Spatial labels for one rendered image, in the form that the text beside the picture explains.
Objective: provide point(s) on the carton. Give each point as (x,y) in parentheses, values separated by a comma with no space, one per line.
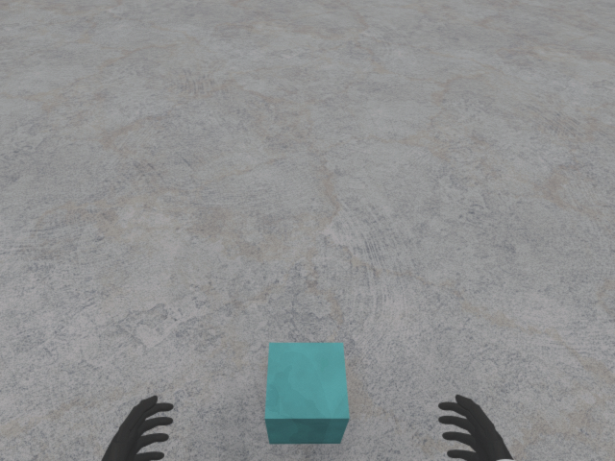
(306,393)

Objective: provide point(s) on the right robot hand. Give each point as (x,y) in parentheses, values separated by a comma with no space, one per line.
(487,443)

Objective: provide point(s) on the left robot hand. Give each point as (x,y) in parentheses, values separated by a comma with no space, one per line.
(127,442)

